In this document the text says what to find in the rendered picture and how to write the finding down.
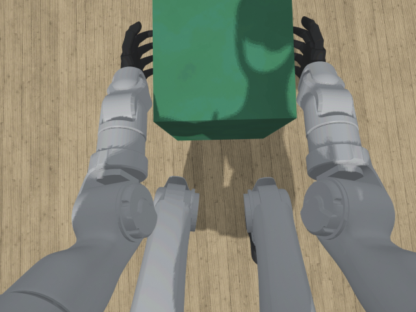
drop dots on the robot right upper arm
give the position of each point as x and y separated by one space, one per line
353 221

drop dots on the robot left upper arm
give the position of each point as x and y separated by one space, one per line
109 223

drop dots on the left robot forearm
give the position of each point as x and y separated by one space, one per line
120 153

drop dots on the robot right shin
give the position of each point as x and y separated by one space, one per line
282 192

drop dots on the right robot hand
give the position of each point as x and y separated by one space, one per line
313 46

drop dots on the right robot forearm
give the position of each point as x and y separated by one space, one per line
331 127

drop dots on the left robot hand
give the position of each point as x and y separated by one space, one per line
131 53

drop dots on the carton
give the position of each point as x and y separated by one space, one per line
223 69

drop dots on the right robot foot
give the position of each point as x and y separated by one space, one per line
253 250

